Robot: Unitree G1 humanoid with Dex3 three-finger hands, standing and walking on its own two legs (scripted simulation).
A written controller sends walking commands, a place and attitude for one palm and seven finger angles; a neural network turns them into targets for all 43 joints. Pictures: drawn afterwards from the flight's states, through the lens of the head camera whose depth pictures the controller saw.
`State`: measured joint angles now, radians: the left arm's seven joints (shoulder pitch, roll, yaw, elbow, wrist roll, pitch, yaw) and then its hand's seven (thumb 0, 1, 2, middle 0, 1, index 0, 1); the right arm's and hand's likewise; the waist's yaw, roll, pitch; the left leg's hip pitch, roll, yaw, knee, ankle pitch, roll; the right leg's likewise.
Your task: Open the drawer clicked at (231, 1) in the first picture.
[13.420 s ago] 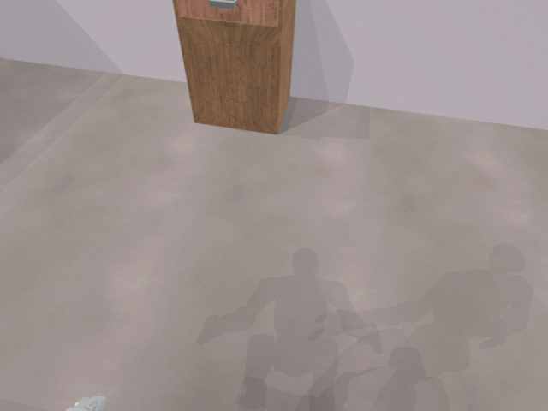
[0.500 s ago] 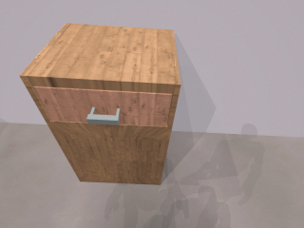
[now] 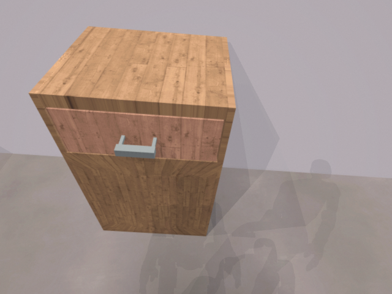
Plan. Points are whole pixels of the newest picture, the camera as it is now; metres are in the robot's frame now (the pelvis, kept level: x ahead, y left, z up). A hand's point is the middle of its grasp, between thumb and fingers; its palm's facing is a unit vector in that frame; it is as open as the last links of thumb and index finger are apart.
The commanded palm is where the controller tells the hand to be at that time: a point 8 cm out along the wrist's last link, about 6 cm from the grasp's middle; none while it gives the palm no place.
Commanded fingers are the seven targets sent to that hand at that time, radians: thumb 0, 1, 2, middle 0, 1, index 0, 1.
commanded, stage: look again from close up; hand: left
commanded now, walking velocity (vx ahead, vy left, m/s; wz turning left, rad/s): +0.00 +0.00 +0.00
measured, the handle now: (137, 145) +0.51 +0.21 -0.05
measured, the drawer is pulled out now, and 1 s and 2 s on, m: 0.00 0.00 0.00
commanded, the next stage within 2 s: raise the hand with hooked fingers in 0.42 s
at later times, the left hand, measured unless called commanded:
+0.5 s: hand out of the picture -0.03 +0.15 -0.18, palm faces +0.03 -0.99 -0.14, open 7.4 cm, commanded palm none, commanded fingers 0.00 0.90 0.90 -0.20 -0.30 -0.20 -0.30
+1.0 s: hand (114, 283) +0.16 +0.18 -0.08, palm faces -0.03 -0.13 -0.99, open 8.9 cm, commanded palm +0.16 +0.19 -0.01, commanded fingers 0.00 0.32 0.65 -0.24 -0.68 -0.24 -0.68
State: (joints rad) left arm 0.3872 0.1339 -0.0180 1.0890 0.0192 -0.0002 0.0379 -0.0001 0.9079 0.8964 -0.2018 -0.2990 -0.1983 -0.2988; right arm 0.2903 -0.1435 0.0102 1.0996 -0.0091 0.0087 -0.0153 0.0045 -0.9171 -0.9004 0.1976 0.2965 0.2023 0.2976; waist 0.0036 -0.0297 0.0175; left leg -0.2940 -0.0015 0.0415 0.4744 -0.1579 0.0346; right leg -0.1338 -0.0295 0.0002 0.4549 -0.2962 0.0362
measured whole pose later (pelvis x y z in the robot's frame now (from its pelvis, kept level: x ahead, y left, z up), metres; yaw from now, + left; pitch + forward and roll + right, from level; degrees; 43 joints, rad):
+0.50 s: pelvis +0.00 -0.01 +0.00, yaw +0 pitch -1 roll -1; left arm 0.38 0.13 -0.01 1.09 0.02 -0.01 0.04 0.00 0.91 0.90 -0.20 -0.30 -0.20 -0.30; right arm 0.30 -0.13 0.01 1.11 -0.01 0.01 -0.02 0.01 -0.92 -0.90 0.20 0.30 0.20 0.30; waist 0.00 -0.02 0.02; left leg -0.28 0.01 0.04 0.46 -0.16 0.02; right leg -0.13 -0.02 0.00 0.44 -0.29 0.03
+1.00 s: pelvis -0.01 -0.04 -0.05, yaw -1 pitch +9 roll +1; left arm 0.44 0.29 -0.13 0.05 1.12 -0.01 0.48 0.00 0.54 0.74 -0.24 -0.53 -0.24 -0.53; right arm 0.05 -0.24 -0.04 0.49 -0.07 0.09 0.02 0.01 -0.91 -0.90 0.20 0.30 0.20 0.30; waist 0.10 0.00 -0.13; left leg -0.73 0.04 0.04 0.89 -0.31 -0.01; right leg -0.61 0.01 0.01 0.97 -0.51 -0.02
